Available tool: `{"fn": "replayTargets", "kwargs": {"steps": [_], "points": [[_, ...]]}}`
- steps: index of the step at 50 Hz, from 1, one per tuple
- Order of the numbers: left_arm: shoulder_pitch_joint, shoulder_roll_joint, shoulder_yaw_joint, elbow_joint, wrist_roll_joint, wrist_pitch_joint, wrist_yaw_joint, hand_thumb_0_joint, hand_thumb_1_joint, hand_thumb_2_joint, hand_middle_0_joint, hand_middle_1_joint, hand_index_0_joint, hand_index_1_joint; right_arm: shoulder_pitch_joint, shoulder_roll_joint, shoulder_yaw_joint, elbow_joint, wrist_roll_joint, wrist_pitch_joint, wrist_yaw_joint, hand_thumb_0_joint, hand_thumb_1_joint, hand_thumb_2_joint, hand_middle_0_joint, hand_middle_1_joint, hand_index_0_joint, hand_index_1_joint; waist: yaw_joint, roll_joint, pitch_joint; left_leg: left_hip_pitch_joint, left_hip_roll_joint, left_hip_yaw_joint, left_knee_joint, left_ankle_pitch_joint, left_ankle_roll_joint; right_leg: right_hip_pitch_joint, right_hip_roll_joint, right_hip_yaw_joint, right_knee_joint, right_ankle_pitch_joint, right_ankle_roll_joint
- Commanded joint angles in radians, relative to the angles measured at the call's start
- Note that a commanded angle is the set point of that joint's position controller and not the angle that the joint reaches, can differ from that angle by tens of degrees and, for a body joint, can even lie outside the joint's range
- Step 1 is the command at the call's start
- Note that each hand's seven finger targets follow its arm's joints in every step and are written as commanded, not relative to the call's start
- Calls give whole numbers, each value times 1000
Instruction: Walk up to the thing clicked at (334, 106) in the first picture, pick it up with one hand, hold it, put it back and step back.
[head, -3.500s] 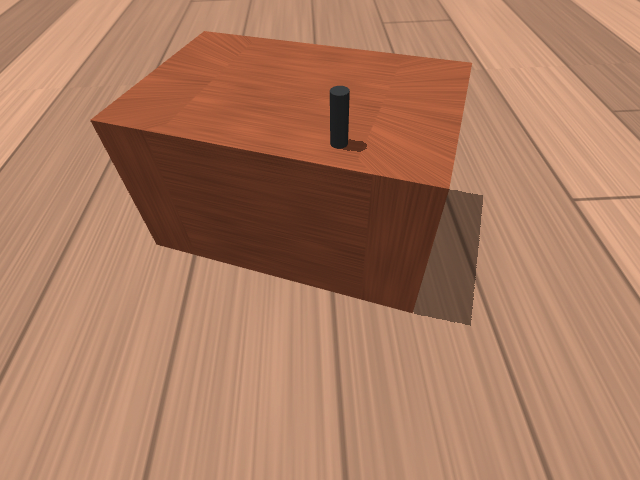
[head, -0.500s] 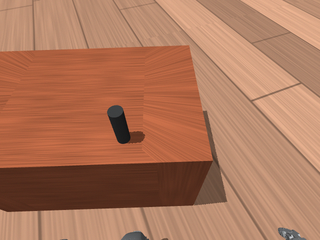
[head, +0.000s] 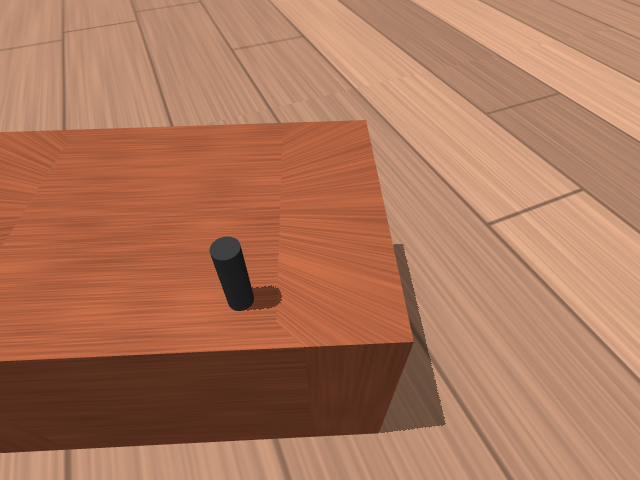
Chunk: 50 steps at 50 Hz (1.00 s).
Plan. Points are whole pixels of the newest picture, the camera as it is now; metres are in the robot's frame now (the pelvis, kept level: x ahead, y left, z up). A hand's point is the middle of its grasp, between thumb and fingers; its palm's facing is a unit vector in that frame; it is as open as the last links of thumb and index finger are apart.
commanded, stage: walk up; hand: left
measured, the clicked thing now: (233, 276) +0.46 +0.18 -0.10
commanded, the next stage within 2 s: stand in 0.48 s
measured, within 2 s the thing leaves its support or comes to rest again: neither
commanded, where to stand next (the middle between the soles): +0.05 -0.01 m, yaw +2 degrees
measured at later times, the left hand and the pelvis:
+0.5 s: hand out of the picture +0.08 +0.26 -0.15, palm faces +0.01 -0.95 -0.33, open 7.4 cm; pelvis +0.01 +0.00 +0.00, yaw +0 degrees
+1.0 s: hand out of the picture +0.09 +0.26 -0.15, palm faces -0.02 -0.94 -0.34, open 7.4 cm; pelvis +0.01 +0.01 +0.01, yaw +0 degrees
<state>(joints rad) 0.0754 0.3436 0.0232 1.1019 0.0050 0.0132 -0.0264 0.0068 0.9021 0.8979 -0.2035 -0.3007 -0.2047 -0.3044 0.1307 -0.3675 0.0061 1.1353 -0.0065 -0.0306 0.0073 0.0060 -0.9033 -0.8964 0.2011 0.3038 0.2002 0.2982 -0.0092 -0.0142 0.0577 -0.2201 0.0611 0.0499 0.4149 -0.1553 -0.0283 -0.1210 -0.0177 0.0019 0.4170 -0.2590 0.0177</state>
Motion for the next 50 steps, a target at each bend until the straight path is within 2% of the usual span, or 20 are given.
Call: {"fn": "replayTargets", "kwargs": {"steps": [1, 6, 9, 13, 15, 23, 24, 27, 29, 34, 41, 43, 46, 50], "points": [[-50, 215, 38, -50, -4, -17, 18, 0, 900, 900, -200, -300, -200, -300, -80, -216, -46, -65, -3, -27, -22, 0, -900, -900, 200, 300, 200, 300, 12, 45, -104, 81, 88, -92, -82, 124, 46, -14, -95, 66, -93, 149, -47], [-59, 209, 33, -36, -4, -15, 15, 0, 900, 900, -200, -300, -200, -300, -79, -212, -44, -55, -3, -26, -23, 0, -900, -900, 200, 300, 200, 300, 8, 55, -97, 74, 92, -101, -114, 77, 44, -2, -98, 70, -105, 129, -46], [-51, 207, 35, -25, -3, -16, 15, 0, 900, 900, -200, -300, -200, -300, -89, -210, -46, -57, -2, -27, -23, 0, -900, -900, 200, 300, 200, 300, 9, 43, -111, 99, 95, -97, -102, 132, 44, 1, -99, 65, -117, 148, -42], [-55, 211, 35, -18, 0, -17, 16, 0, 900, 900, -200, -300, -200, -300, -95, -209, -48, -54, -2, -24, -24, 0, -900, -900, 200, 300, 200, 300, 3, 24, -113, 124, 91, -88, -96, 147, 42, -9, -102, 64, -130, 155, -41], [-67, 208, 32, -18, 1, -18, 16, 0, 900, 900, -200, -300, -200, -300, -94, -205, -49, -51, -2, -22, -23, 0, -900, -900, 200, 300, 200, 300, -3, 8, -104, 113, 86, -89, -102, 125, 41, -9, -105, 66, -144, 154, -38], [-42, 207, 36, -10, 3, -20, 19, 0, 900, 900, -200, -300, -200, -300, -110, -198, -51, -51, -4, -20, -22, 0, -900, -900, 200, 300, 200, 300, 3, -2, -113, 156, 87, -82, -97, 173, 40, -19, -106, 58, -153, 172, -33], [-35, 210, 29, -19, 5, -33, 23, 0, 900, 900, -200, -300, -200, -300, -113, -200, -53, -50, -6, -13, -18, 0, -900, -900, 200, 300, 200, 300, 6, 23, -103, 155, 95, -89, -94, 177, 35, -19, -120, 71, -156, 183, -30], [-34, 219, 30, -17, 4, -42, 26, 0, 900, 900, -200, -300, -200, -300, -114, -190, -49, -52, -3, -8, -12, 0, -900, -900, 200, 300, 200, 300, 2, 12, -93, 157, 92, -90, -105, 154, 34, -26, -120, 73, -160, 178, -27], [-32, 216, 28, -20, 4, -45, 29, 0, 900, 900, -200, -300, -200, -300, -117, -191, -52, -52, -3, -7, -10, 0, -900, -900, 200, 300, 200, 300, 2, 4, -112, 171, 96, -86, -94, 189, 36, -13, -122, 71, -155, 217, -27], [-21, 221, 27, -21, 3, -45, 32, 0, 900, 900, -200, -300, -200, -300, -109, -192, -50, -48, -2, -3, -9, 0, -900, -900, 200, 300, 200, 300, 1, 12, -99, 159, 91, -86, -107, 159, 36, -5, -123, 71, -163, 197, -26], [-12, 222, 24, -30, 4, -45, 34, 0, 900, 900, -200, -300, -200, -300, -106, -194, -52, -47, -3, -1, -8, 0, -900, -900, 200, 300, 200, 300, 4, 13, -112, 171, 95, -82, -100, 207, 36, 4, -123, 64, -154, 232, -27], [-9, 224, 23, -31, 3, -45, 34, 0, 900, 900, -200, -300, -200, -300, -107, -190, -49, -47, -3, -2, -8, 0, -900, -900, 200, 300, 200, 300, 5, 18, -101, 162, 93, -85, -108, 202, 35, 7, -122, 62, -154, 224, -26], [-12, 223, 23, -31, 5, -42, 34, 0, 900, 900, -200, -300, -200, -300, -105, -189, -49, -49, -4, 1, -9, 0, -900, -900, 200, 300, 200, 300, 3, 11, -78, 145, 90, -85, -120, 132, 34, -9, -121, 64, -165, 162, -28], [-7, 224, 21, -33, 4, -43, 33, 0, 900, 900, -200, -300, -200, -300, -97, -192, -49, -46, -3, 1, -7, 0, -900, -900, 200, 300, 200, 300, 4, 14, -80, 146, 91, -89, -121, 136, 35, -1, -121, 63, -168, 154, -28]]}}
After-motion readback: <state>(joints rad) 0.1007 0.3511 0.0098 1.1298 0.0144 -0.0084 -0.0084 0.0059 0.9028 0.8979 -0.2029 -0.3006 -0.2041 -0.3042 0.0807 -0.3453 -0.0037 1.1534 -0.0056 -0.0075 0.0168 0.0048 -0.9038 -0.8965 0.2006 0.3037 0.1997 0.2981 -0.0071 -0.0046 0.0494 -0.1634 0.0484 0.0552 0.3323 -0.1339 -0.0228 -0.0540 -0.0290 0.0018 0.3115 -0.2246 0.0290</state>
